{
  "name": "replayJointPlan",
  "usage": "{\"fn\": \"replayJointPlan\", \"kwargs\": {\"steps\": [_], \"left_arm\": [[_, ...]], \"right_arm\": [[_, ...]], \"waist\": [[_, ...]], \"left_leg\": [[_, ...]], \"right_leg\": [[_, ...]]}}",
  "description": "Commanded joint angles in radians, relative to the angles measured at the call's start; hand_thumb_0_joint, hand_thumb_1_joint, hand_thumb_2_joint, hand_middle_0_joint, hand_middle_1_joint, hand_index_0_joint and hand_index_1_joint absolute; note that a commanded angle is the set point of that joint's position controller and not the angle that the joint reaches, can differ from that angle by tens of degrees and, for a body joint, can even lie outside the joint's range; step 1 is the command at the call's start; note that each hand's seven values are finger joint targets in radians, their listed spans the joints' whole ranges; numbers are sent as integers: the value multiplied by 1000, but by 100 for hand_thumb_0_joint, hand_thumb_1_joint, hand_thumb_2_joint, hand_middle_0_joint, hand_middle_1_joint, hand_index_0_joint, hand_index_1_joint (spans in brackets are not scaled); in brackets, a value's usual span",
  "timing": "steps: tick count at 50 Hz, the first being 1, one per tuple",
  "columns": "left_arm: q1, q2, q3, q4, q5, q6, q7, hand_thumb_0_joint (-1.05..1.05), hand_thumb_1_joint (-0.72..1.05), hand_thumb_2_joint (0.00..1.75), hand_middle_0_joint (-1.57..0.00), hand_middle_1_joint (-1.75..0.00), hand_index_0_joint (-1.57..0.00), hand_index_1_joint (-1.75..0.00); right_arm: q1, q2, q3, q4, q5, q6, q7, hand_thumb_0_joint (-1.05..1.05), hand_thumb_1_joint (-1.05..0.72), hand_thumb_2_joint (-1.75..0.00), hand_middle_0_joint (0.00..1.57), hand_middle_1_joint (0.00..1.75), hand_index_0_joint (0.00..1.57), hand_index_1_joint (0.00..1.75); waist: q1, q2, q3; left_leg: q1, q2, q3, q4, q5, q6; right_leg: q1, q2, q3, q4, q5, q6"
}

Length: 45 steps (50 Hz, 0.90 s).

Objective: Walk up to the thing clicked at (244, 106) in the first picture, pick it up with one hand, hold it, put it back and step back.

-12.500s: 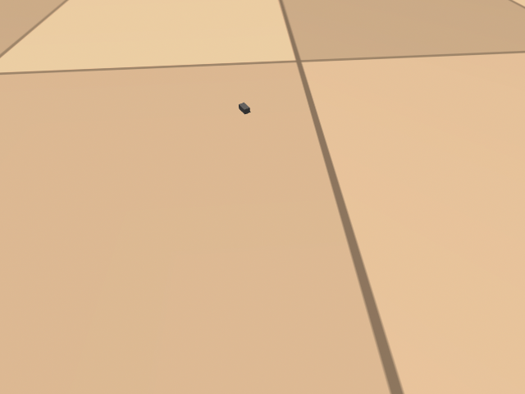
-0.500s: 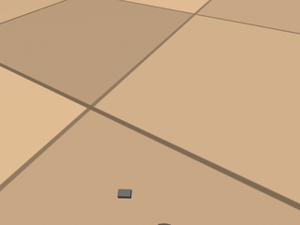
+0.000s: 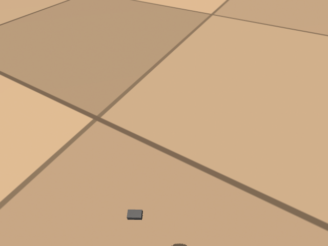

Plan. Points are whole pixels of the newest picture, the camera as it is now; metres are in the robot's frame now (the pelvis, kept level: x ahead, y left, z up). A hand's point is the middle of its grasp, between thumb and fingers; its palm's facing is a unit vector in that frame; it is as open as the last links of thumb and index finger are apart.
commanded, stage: walk up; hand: left
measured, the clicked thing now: (134, 214) +0.45 +0.22 -0.76
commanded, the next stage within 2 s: stand in 2.00 s
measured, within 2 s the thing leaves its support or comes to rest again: neither
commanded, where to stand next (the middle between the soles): +0.06 -0.01 m, yaw -1 degrees
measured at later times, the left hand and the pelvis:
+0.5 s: hand out of the picture +0.08 +0.27 -0.15, palm faces -0.03 -0.93 -0.37, open 7.4 cm; pelvis -0.01 +0.00 +0.00, yaw +0 degrees
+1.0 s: hand out of the picture +0.08 +0.27 -0.16, palm faces +0.02 -0.95 -0.33, open 7.4 cm; pelvis +0.01 +0.01 +0.00, yaw +0 degrees
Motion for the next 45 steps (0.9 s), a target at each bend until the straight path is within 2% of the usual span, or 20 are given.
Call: {"fn": "replayJointPlan", "kwargs": {"steps": [1,7,13,15,17,19,21,26,28,29,30,31,32,35,38,41,42,43,44,45], "left_arm": [[-38,206,40,-77,-4,-20,15,0,90,90,-20,-30,-20,-30],[-12,214,42,-84,-3,-23,17,0,90,90,-20,-30,-20,-30],[-6,269,57,-104,3,-26,19,0,90,90,-20,-30,-20,-30],[-41,254,51,-120,0,-24,16,0,90,90,-20,-30,-20,-30],[-112,202,37,-138,-7,-20,12,0,90,90,-20,-30,-20,-30],[-124,175,29,-137,-10,-8,14,0,90,90,-20,-30,-20,-30],[-104,181,37,-143,-5,0,12,0,90,90,-20,-30,-20,-30],[-32,162,40,-114,-4,-5,3,0,90,90,-20,-30,-20,-30],[15,172,50,-80,4,-11,12,0,90,90,-20,-30,-20,-30],[55,218,61,-66,10,-19,20,0,90,90,-20,-30,-20,-30],[88,292,76,-85,5,-27,22,0,90,90,-20,-30,-20,-30],[36,330,80,-98,11,-29,19,0,90,90,-20,-30,-20,-30],[4,317,82,-117,19,-28,17,0,90,90,-20,-30,-20,-30],[-42,259,70,-134,16,-32,15,0,90,90,-20,-30,-20,-30],[-71,252,68,-145,26,-21,2,0,90,90,-20,-30,-20,-30],[-107,206,59,-145,2,9,-10,0,90,90,-20,-30,-20,-30],[-95,168,49,-148,-6,15,-13,0,90,90,-20,-30,-20,-30],[-70,156,47,-128,-12,24,-16,0,90,90,-20,-30,-20,-30],[-44,193,64,-87,-10,32,-18,0,90,90,-20,-30,-20,-30],[-26,189,63,-81,-8,28,-20,0,90,90,-20,-30,-20,-30]], "right_arm": [[-19,-224,-54,-84,10,-18,-17,0,-90,-90,20,30,20,30],[-52,-221,-58,-108,13,-13,-16,0,-90,-90,20,30,20,30],[-55,-189,-47,-116,5,-14,-12,0,-90,-90,20,30,20,30],[-15,-198,-50,-100,3,-24,-11,0,-90,-90,20,30,20,30],[50,-244,-68,-77,4,-34,-13,0,-90,-90,20,30,20,30],[70,-259,-73,-79,3,-38,-18,0,-90,-90,20,30,20,30],[83,-264,-75,-93,4,-38,-26,0,-90,-90,20,30,20,30],[-23,-229,-57,-138,3,-29,-28,0,-90,-90,20,30,20,30],[-62,-221,-49,-146,18,-16,-24,0,-90,-90,20,30,20,30],[-52,-191,-38,-150,30,-12,-23,0,-90,-90,20,30,20,30],[-20,-171,-35,-164,28,-6,-16,0,-90,-90,20,30,20,30],[24,-190,-49,-142,14,10,-18,0,-90,-90,20,30,20,30],[40,-208,-53,-125,5,11,-18,0,-90,-90,20,30,20,30],[69,-201,-46,-101,10,3,-4,0,-90,-90,20,30,20,30],[101,-187,-44,-73,1,-13,1,0,-90,-90,20,30,20,30],[149,-201,-58,-24,-14,-28,-14,0,-90,-90,20,30,20,30],[131,-238,-65,-33,-21,-35,-22,0,-90,-90,20,30,20,30],[52,-284,-66,-60,-14,-46,-27,0,-90,-90,20,30,20,30],[-24,-303,-58,-72,-6,-47,-25,0,-90,-90,20,30,20,30],[-72,-284,-47,-80,-8,-45,-22,0,-90,-90,20,30,20,30]], "waist": [[-9,15,-57],[4,8,-55],[9,-74,-63],[-14,-54,-52],[-55,40,-31],[-59,114,4],[-48,112,22],[-4,119,-30],[29,47,-68],[42,-41,-121],[59,-146,-133],[33,-162,-90],[23,-129,-39],[-4,-127,34],[-16,-166,-3],[-47,-96,-38],[-32,-6,-32],[-11,63,-19],[12,64,24],[37,65,48]], "left_leg": [[24,137,-115,-34,453,30],[-34,134,-102,-4,397,42],[-103,65,-57,98,164,-13],[-26,94,-93,14,257,-9],[105,184,-197,-87,519,30],[190,311,-288,-109,748,129],[164,321,-276,-101,735,163],[40,214,-137,-50,599,107],[-79,156,-78,34,508,43],[-139,106,-60,105,368,5],[-216,5,-21,258,40,-21],[-197,0,-77,395,-312,-12],[-235,21,-131,455,-352,-5],[-270,54,-146,427,-244,-9],[-157,50,-82,156,-147,-34],[41,34,-78,-88,131,-45],[26,133,-211,-153,86,-28],[-104,259,-391,-239,-111,39],[-318,289,-377,-245,-264,100],[-353,258,-317,-229,-257,89]], "right_leg": [[-24,-87,85,22,410,-67],[26,-91,97,23,416,-71],[37,-255,270,-50,410,-198],[-39,-222,226,-12,398,-162],[-176,-70,74,122,333,-60],[-306,2,28,217,-125,-32],[-333,-3,59,310,-268,-42],[-124,-20,19,82,-31,-35],[66,-19,16,-83,253,-37],[164,-105,116,-84,419,-60],[149,-247,338,-149,227,-156],[9,-379,480,-205,45,-268],[-42,-397,511,-210,-44,-302],[-126,-305,348,-231,-83,-238],[-148,-220,219,-185,-18,-176],[-273,-150,135,-62,-62,-86],[-309,-93,94,-4,-108,-47],[-256,-41,84,57,-123,-9],[-75,-38,70,141,-149,-8],[-35,-40,71,106,-123,-18]]}}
